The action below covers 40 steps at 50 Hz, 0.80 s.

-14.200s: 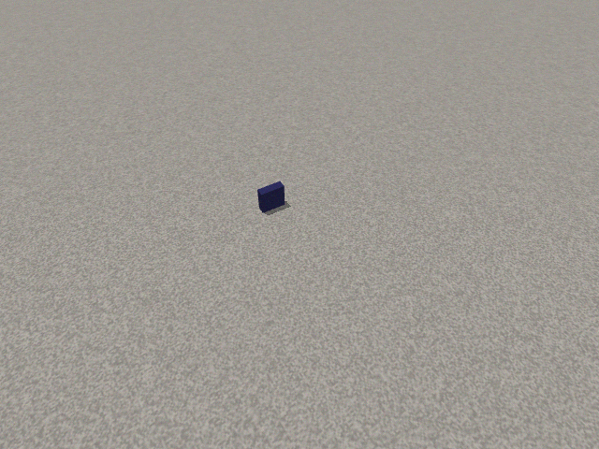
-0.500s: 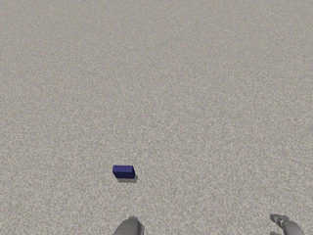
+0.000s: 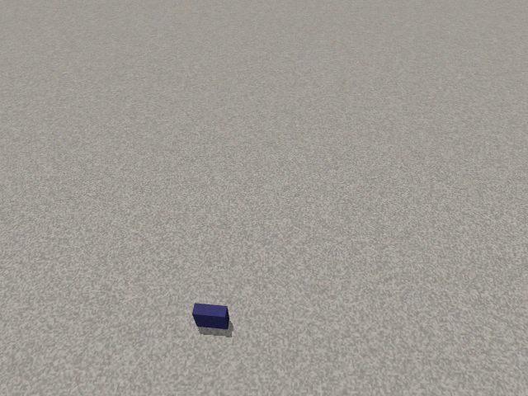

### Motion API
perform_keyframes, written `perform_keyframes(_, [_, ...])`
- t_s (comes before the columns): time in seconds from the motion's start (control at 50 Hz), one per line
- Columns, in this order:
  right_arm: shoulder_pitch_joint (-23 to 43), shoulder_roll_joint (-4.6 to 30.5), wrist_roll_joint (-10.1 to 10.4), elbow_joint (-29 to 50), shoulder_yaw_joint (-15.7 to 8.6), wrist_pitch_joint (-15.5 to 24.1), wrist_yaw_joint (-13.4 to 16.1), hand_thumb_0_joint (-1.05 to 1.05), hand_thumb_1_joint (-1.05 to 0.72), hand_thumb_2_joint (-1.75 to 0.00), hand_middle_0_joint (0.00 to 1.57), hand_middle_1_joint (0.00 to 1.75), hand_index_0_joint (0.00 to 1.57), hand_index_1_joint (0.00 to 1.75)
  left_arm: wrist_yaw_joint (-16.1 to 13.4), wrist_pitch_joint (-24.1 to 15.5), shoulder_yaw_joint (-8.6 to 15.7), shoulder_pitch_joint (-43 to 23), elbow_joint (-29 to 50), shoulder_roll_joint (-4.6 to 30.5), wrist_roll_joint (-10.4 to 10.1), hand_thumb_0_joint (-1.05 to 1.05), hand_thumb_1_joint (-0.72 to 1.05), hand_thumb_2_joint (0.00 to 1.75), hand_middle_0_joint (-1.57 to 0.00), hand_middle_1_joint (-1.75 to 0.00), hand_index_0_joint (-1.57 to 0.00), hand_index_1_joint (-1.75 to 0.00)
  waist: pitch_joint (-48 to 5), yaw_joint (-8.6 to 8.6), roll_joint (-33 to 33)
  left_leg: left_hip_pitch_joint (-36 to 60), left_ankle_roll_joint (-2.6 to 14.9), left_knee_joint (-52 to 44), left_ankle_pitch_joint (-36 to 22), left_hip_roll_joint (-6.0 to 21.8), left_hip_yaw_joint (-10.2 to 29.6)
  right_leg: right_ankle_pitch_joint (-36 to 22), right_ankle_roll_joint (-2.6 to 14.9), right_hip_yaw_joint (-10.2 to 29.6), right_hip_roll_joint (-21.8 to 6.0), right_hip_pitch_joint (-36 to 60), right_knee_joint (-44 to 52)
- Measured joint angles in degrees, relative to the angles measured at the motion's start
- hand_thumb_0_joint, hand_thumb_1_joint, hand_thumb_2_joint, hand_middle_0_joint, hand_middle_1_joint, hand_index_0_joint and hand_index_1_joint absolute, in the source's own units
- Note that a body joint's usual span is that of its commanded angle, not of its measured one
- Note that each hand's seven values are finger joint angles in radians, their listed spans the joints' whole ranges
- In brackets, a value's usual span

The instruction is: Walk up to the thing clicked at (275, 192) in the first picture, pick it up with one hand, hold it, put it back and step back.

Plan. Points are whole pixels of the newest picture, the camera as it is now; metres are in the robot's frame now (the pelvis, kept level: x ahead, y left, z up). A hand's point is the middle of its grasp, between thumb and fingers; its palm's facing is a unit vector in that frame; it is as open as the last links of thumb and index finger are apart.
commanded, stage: walk up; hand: left
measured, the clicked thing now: (211, 316) +0.53 +0.19 -0.71
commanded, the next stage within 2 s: stand in 1.18 s
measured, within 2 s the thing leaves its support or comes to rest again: neither
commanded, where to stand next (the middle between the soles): +0.09 +0.00 m, yaw -7 degrees
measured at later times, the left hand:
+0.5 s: hand out of the picture +0.10 +0.30 -0.16, palm faces -0.07 -0.92 -0.39, open 7.4 cm
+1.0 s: hand out of the picture +0.07 +0.30 -0.16, palm faces -0.10 -0.93 -0.36, open 7.4 cm
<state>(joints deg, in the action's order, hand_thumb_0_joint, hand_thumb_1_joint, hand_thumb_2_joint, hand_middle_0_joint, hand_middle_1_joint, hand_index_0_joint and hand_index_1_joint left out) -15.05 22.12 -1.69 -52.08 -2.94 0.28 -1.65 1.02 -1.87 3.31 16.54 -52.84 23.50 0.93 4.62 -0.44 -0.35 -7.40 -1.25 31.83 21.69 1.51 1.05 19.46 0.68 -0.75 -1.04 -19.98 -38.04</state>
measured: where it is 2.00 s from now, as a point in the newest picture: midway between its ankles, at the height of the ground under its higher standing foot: outside the picture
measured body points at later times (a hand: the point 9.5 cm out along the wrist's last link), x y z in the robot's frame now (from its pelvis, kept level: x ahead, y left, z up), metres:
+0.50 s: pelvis -0.02 +0.03 -0.01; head +0.03 +0.04 +0.44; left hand +0.10 +0.35 -0.13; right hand +0.04 -0.28 -0.12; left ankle -0.01 +0.15 -0.73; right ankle -0.03 -0.10 -0.70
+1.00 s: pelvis -0.02 +0.03 +0.00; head -0.01 +0.05 +0.45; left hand +0.08 +0.34 -0.13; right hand +0.04 -0.28 -0.11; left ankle +0.03 +0.16 -0.73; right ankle -0.03 -0.11 -0.73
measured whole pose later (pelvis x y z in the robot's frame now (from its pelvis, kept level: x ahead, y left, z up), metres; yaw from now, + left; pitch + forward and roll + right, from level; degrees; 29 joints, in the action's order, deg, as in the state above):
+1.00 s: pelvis -0.02 +0.03 +0.00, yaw -7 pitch -3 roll +0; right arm -9.2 20.5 -1.5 -56.0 -1.1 1.8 -0.4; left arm 1.0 0.1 2.6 10.6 -58.0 23.4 0.1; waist 4.7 0.8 -1.7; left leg -16.0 -0.8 34.5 15.4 2.8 -1.9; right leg 18.6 0.8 2.0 -0.6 -12.9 -33.5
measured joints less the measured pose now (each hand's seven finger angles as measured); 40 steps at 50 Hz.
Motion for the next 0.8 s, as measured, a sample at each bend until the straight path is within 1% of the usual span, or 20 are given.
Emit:
perform_keyframes(0.04, [1.02, 0.71, 0.80, 0.16, -0.05, -1.08, 0.45, 0.00, -0.90, -0.90, 0.21, 0.30, 0.21, 0.30, -0.64, -0.63, -0.13, -1.17, -0.17, -0.44, 0.02, 0.01, 0.91, 0.90, -0.20, -0.30, -0.20, -0.30, 0.82, 0.19, 1.00, -1.33, -0.30, 4.91, 2.84, 0.83, 0.05, -7.87, 0.03, -0.29, 0.73, 1.24, 3.52])
perform_keyframes(0.06, [1.81, 1.01, 1.16, 0.04, -0.17, -1.79, 0.78, 0.00, -0.90, -0.90, 0.21, 0.30, 0.21, 0.30, -0.96, -0.70, -0.34, -2.10, -0.35, -1.06, 0.05, 0.01, 0.91, 0.90, -0.20, -0.30, -0.20, -0.30, 1.20, 0.09, 2.01, -2.68, 0.31, 8.00, 3.95, 1.09, 0.83, -7.34, 0.06, -0.78, 1.24, 0.98, 2.62])
perform_keyframes(0.1, [3.33, 1.22, 1.38, -0.12, -0.36, -3.15, 1.28, 0.00, -0.91, -0.90, 0.21, 0.30, 0.20, 0.30, -1.24, -0.68, -1.12, -3.86, -0.06, -2.04, 0.22, 0.00, 0.91, 0.90, -0.20, -0.30, -0.20, -0.30, 1.72, 0.38, 2.70, -5.97, 1.48, 15.35, 8.70, -0.43, 2.12, -6.13, 0.20, -0.75, 1.14, 0.45, 1.70])
perform_keyframes(0.16, [5.19, 1.44, 1.38, 0.03, -0.46, -3.78, 1.25, 0.00, -0.91, -0.90, 0.20, 0.30, 0.20, 0.30, -1.60, -0.80, -2.06, -5.91, 0.84, -3.05, 0.40, 0.00, 0.90, 0.90, -0.20, -0.30, -0.21, -0.30, 2.30, 0.68, 3.30, -9.71, 2.43, 21.21, 9.96, -1.33, 2.30, -6.59, -0.07, -0.29, 0.74, 0.06, 2.49])
perform_keyframes(0.24, [6.43, 1.04, 0.99, 0.09, -0.37, -3.48, 0.72, 0.00, -0.91, -0.90, 0.20, 0.30, 0.20, 0.30, -1.82, -0.49, -2.18, -8.02, 1.81, -2.49, 0.75, 0.00, 0.90, 0.90, -0.21, -0.30, -0.21, -0.30, 2.56, 0.79, 2.64, -10.78, 2.40, 16.76, 8.47, -0.27, 0.94, -6.84, -0.82, 0.48, -0.04, -1.80, 1.59])
perform_keyframes(0.28, [6.69, 0.77, 0.87, -0.27, -0.38, -3.08, 0.61, 0.00, -0.91, -0.90, 0.20, 0.30, 0.20, 0.30, -1.83, 0.14, -1.99, -9.03, 2.16, -1.75, 0.46, 0.00, 0.90, 0.90, -0.21, -0.30, -0.21, -0.30, 2.69, 0.79, 1.83, -9.52, 2.35, 10.85, 4.49, -0.20, 0.15, -6.36, -1.48, 1.09, -0.55, -3.35, -0.24])
perform_keyframes(0.3, [6.86, 0.46, 0.68, -0.62, -0.45, -2.78, 0.71, 0.00, -0.91, -0.90, 0.20, 0.30, 0.20, 0.30, -1.85, 0.59, -1.82, -9.63, 2.19, -1.26, 0.16, 0.00, 0.90, 0.90, -0.21, -0.30, -0.21, -0.30, 2.99, 0.78, 0.93, -9.13, 1.66, 8.95, 0.83, -0.69, -0.44, -5.97, -1.93, 1.70, -1.12, -4.20, -1.54])
perform_keyframes(0.32, [7.01, -0.08, 0.37, -0.94, -0.44, -2.57, 0.82, 0.00, -0.91, -0.90, 0.20, 0.30, 0.20, 0.30, -1.92, 1.16, -1.57, -10.17, 2.12, -0.75, -0.20, 0.00, 0.90, 0.90, -0.21, -0.30, -0.21, -0.30, 3.43, 1.06, -0.43, -9.03, 1.31, 8.80, 0.04, -1.44, -1.44, -5.73, -1.80, 2.82, -1.73, -4.89, -2.62])
perform_keyframes(0.34, [6.98, -0.35, 0.28, -1.08, -0.28, -2.47, 0.75, 0.00, -0.91, -0.90, 0.20, 0.30, 0.20, 0.30, -2.08, 1.71, -1.34, -10.52, 1.85, -0.53, -0.50, 0.00, 0.90, 0.90, -0.21, -0.30, -0.21, -0.30, 3.62, 1.15, -0.86, -9.24, 1.26, 9.23, 0.25, -1.45, -1.96, -2.71, -1.18, 3.93, -1.11, -5.59, -4.34])
perform_keyframes(0.38, [6.67, -0.81, 0.10, -1.21, -0.12, -2.20, 0.58, 0.00, -0.91, -0.90, 0.21, 0.30, 0.20, 0.30, -2.42, 2.73, -0.93, -10.99, 1.02, -0.23, -0.63, 0.00, 0.90, 0.90, -0.21, -0.30, -0.21, -0.30, 3.86, 0.39, -0.32, -9.66, 1.54, 9.66, 0.48, -0.50, -1.51, 6.17, -0.25, 5.67, 2.09, -6.95, -12.53])
perform_keyframes(0.44, [5.91, -1.70, -0.03, -1.34, 0.34, -1.39, 1.18, 0.00, -0.91, -0.90, 0.21, 0.30, 0.21, 0.30, -2.42, 3.20, -0.44, -10.86, 0.50, 0.60, -1.17, 0.00, 0.90, 0.90, -0.20, -0.30, -0.20, -0.30, 4.09, 0.10, -0.80, -9.41, 1.57, 7.78, -0.83, 0.17, -1.53, 9.19, 0.44, 6.56, 4.52, -6.81, -20.48])
perform_keyframes(0.48, [5.37, -1.67, -0.19, -1.36, 0.48, -0.71, 1.30, 0.00, -0.90, -0.90, 0.21, 0.30, 0.21, 0.30, -1.87, 2.86, -0.33, -10.06, 0.17, 0.73, -1.04, 0.00, 0.91, 0.90, -0.20, -0.30, -0.20, -0.30, 3.87, 0.21, -0.93, -9.31, 1.49, 6.84, -1.39, 0.49, -1.97, 9.72, 0.22, 5.36, 3.91, -4.05, -16.88])
perform_keyframes(0.54, [4.68, -0.93, -0.44, -0.80, 0.53, -0.07, 1.10, 0.00, -0.90, -0.90, 0.21, 0.30, 0.21, 0.30, -1.08, 2.31, -0.49, -8.25, -0.74, 0.46, -0.34, 0.00, 0.91, 0.90, -0.20, -0.30, -0.20, -0.30, 3.13, 0.42, -0.63, -9.42, 1.22, 7.17, -1.01, 1.27, -3.16, 8.76, 0.22, 2.94, 2.58, 2.29, -4.66])
perform_keyframes(0.58, [4.60, 0.07, -0.06, -0.55, 0.45, -0.05, 1.10, 0.00, -0.90, -0.90, 0.21, 0.30, 0.21, 0.30, -0.98, 1.66, -0.51, -7.70, -1.88, -0.46, 0.31, 0.00, 0.91, 0.90, -0.20, -0.30, -0.20, -0.30, 3.55, 0.27, 1.08, -9.48, 0.73, 8.91, -0.06, 2.74, -2.99, 0.16, 0.40, 1.93, 3.52, 5.68, 2.26])
perform_keyframes(0.6, [4.48, 0.46, 0.30, -0.60, 0.38, -0.21, 1.18, 0.00, -0.90, -0.90, 0.21, 0.30, 0.21, 0.30, -0.89, 1.30, -0.66, -7.40, -2.21, -1.00, 0.61, 0.00, 0.91, 0.90, -0.20, -0.30, -0.20, -0.30, 3.68, -0.07, 2.06, -9.81, 1.17, 10.11, -0.11, 3.21, -2.08, -0.74, 0.32, 1.38, 4.11, 6.28, 2.77])
perform_keyframes(0.66, [4.06, 0.58, 0.52, -1.31, 0.39, -0.68, 1.39, 0.00, -0.90, -0.90, 0.21, 0.30, 0.21, 0.30, -0.22, 0.48, -1.01, -5.43, -2.01, -1.56, 0.68, 0.00, 0.91, 0.90, -0.20, -0.30, -0.20, -0.30, 2.51, 0.46, 0.98, -11.68, 2.35, 16.02, 8.52, 0.82, -1.09, 0.27, 0.87, 2.37, 3.05, 6.24, 1.86])
perform_keyframes(0.68, [3.90, 0.79, 0.57, -1.52, 0.34, -0.61, 1.35, 0.00, -0.90, -0.90, 0.21, 0.30, 0.21, 0.30, -0.13, 0.39, -1.15, -4.87, -1.88, -1.86, 0.66, 0.00, 0.91, 0.90, -0.20, -0.30, -0.20, -0.30, 2.19, 0.65, 0.81, -12.13, 2.53, 17.13, 9.25, 0.26, -1.00, 0.24, 0.82, 2.61, 2.64, 6.61, 2.23])
perform_keyframes(0.74, [3.46, 1.31, 0.62, -2.08, 0.17, 0.25, 1.13, 0.00, -0.91, -0.90, 0.21, 0.30, 0.21, 0.30, 0.04, 0.38, -1.47, -3.56, -1.58, -2.37, 0.76, 0.00, 0.90, 0.90, -0.20, -0.30, -0.21, -0.30, 1.18, 1.18, 0.55, -11.95, 2.68, 13.19, 5.96, -0.14, -1.38, -0.20, 0.00, 3.05, 1.78, 7.43, 3.43])
perform_keyframes(0.78, [3.11, 1.41, 0.58, -2.30, 0.05, 1.23, 1.15, 0.00, -0.91, -0.90, 0.21, 0.30, 0.20, 0.30, 0.23, 1.07, -1.64, -3.20, -1.49, -2.12, 0.39, 0.00, 0.90, 0.90, -0.21, -0.30, -0.21, -0.30, 0.57, 1.39, 0.14, -9.74, 2.45, 5.36, -0.90, -0.43, -1.72, 0.59, -0.72, 3.32, 1.33, 6.98, 2.11])
perform_keyframes(0.8, [3.14, 1.17, 0.44, -2.51, -0.12, 1.72, 1.34, 0.00, -0.91, -0.90, 0.21, 0.30, 0.20, 0.30, 0.20, 1.59, -1.64, -3.37, -1.67, -1.86, 0.01, 0.00, 0.90, 0.90, -0.21, -0.30, -0.21, -0.30, 0.56, 1.41, -0.49, -8.97, 2.01, 3.16, -6.42, -0.88, -2.07, 1.41, -1.09, 3.64, 0.85, 6.53, 0.61])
